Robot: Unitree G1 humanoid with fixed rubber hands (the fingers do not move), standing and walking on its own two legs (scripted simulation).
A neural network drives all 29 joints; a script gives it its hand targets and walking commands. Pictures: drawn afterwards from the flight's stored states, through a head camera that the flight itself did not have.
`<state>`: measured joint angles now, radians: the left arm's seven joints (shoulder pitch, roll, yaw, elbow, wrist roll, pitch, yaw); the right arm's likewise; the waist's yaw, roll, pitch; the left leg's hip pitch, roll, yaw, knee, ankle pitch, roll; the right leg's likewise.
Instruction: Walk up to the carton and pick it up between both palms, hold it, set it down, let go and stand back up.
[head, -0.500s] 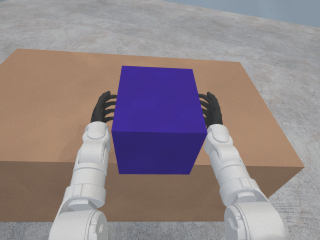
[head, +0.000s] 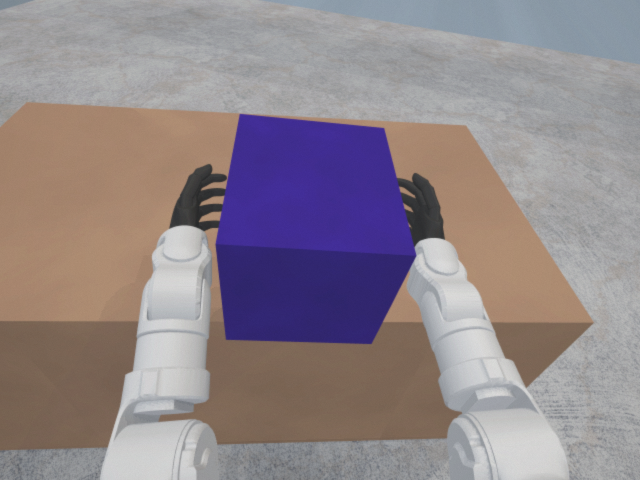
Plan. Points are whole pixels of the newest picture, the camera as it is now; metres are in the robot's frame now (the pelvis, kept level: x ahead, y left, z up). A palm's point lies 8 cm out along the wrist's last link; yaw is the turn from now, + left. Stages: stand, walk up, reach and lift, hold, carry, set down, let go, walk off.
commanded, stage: reach and lift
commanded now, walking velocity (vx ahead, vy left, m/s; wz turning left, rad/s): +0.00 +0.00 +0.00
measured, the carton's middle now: (306, 231) +0.41 +0.00 +0.11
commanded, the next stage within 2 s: hold in 0.58 s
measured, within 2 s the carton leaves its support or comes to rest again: neither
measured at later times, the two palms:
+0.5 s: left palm (185, 215) +0.38 +0.15 +0.16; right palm (423, 222) +0.37 -0.15 +0.16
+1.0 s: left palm (179, 213) +0.36 +0.15 +0.18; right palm (427, 218) +0.36 -0.15 +0.17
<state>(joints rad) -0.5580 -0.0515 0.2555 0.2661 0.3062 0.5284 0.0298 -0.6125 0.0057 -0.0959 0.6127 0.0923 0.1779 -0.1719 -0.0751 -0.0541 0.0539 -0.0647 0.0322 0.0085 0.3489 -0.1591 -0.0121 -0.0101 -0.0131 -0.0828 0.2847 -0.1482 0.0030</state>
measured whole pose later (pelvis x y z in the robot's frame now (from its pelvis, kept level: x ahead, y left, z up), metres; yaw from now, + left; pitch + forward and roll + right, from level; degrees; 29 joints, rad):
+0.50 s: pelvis +0.01 +0.00 +0.00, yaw +0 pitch -8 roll -1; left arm -0.57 -0.03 0.26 0.22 0.32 0.58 0.00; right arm -0.64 -0.01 -0.05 0.60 0.13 0.21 -0.20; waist -0.09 -0.06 0.06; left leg -0.04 0.03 0.00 0.36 -0.18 -0.01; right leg 0.03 -0.01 -0.08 0.28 -0.16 0.00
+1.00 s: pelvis +0.00 +0.00 +0.00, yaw +0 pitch -9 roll -1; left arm -0.56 -0.04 0.26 0.12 0.33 0.67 0.00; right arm -0.64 -0.02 -0.03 0.53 0.17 0.27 -0.21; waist -0.09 -0.05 0.07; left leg -0.02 0.03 0.00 0.35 -0.17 -0.02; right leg 0.04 -0.01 -0.08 0.28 -0.16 0.00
